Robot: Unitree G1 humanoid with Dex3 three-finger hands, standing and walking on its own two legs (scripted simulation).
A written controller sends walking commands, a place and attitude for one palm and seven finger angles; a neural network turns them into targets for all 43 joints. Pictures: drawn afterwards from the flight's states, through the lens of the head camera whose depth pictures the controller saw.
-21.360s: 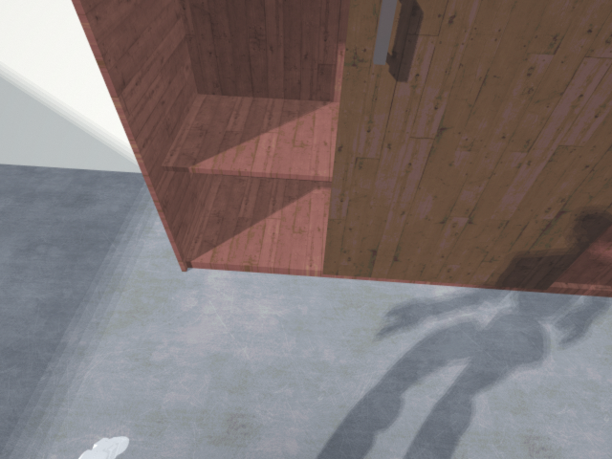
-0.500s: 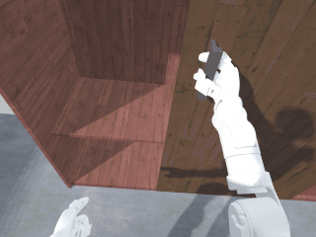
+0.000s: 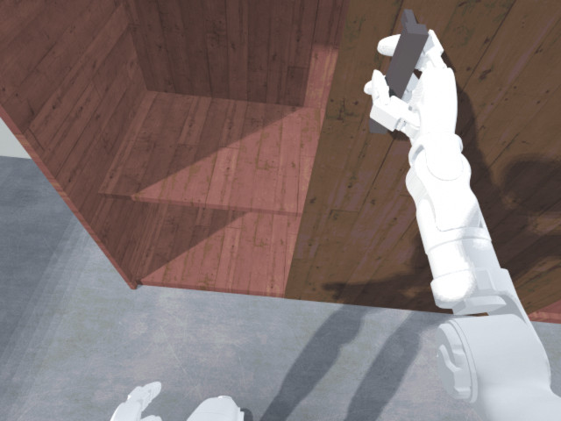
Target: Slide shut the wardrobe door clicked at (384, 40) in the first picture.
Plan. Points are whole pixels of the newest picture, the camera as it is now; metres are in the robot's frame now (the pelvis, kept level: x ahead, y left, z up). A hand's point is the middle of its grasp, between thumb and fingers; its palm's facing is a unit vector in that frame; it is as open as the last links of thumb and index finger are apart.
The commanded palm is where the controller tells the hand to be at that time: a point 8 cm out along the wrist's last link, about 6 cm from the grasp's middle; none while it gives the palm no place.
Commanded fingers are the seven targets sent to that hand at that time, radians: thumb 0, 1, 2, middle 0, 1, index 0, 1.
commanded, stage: step sideways, sliding the door along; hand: right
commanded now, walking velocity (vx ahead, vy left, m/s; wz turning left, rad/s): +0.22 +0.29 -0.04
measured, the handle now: (392, 75) +0.51 -0.10 +0.21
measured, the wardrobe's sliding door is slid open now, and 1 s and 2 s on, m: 0.54 0.48 0.28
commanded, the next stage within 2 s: none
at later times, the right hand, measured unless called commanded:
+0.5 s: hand (366, 100) +0.46 -0.06 +0.20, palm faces +0.17 +0.98 -0.09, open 6.4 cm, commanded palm +0.44 -0.04 +0.20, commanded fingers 0.00 -0.90 -0.90 0.45 1.40 0.45 1.40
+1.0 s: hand (323, 93) +0.47 -0.01 +0.20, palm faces +0.32 +0.95 -0.08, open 6.5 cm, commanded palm +0.44 +0.05 +0.21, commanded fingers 0.00 -0.90 -0.90 0.45 1.40 0.45 1.40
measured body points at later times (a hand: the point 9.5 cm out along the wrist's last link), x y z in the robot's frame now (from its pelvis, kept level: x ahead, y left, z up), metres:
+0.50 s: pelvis +0.04 +0.11 +0.00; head +0.13 +0.09 +0.43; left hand +0.27 +0.28 -0.12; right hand +0.45 -0.12 +0.21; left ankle +0.11 +0.28 -0.69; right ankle +0.00 -0.08 -0.73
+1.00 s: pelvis +0.10 +0.18 +0.00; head +0.19 +0.17 +0.44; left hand +0.36 +0.35 -0.11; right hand +0.45 -0.06 +0.21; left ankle +0.14 +0.31 -0.72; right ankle +0.03 +0.00 -0.72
